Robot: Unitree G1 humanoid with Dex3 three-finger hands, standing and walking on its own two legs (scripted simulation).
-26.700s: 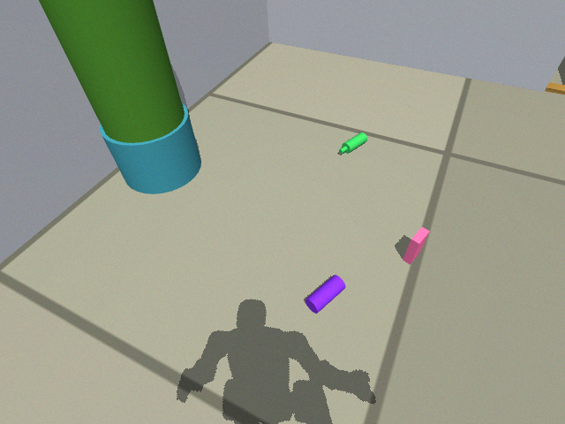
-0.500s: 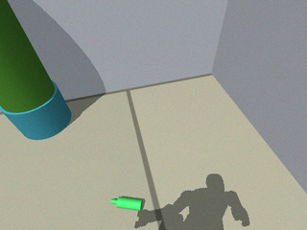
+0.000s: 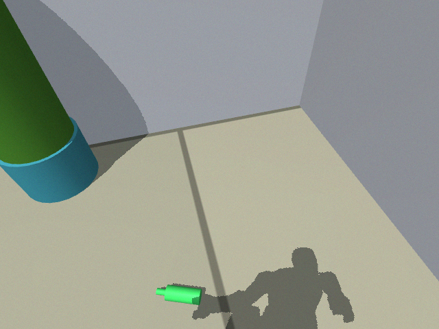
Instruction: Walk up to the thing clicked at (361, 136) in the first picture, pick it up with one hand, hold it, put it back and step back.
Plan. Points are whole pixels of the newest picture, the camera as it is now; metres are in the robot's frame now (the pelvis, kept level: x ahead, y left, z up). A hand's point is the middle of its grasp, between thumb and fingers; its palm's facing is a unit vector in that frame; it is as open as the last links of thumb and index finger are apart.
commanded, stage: stand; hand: left
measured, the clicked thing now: (178, 294) +0.41 +0.24 -0.75
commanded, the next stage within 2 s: none
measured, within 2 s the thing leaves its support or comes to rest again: neither
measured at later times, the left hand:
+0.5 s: hand out of the picture +0.07 +0.25 -0.16, palm faces -0.02 -0.94 -0.33, open 7.4 cm
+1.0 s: hand out of the picture +0.07 +0.24 -0.16, palm faces -0.02 -0.94 -0.33, open 7.4 cm
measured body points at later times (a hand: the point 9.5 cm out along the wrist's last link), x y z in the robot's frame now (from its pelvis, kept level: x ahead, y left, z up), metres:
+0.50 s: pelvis +0.00 -0.01 +0.00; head +0.01 -0.01 +0.45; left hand +0.08 +0.29 -0.13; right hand +0.09 -0.30 -0.13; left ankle +0.00 +0.12 -0.75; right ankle +0.01 -0.14 -0.75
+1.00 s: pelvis +0.00 -0.01 +0.00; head +0.01 -0.01 +0.45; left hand +0.07 +0.29 -0.13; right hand +0.08 -0.31 -0.13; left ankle +0.00 +0.12 -0.75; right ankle +0.01 -0.14 -0.75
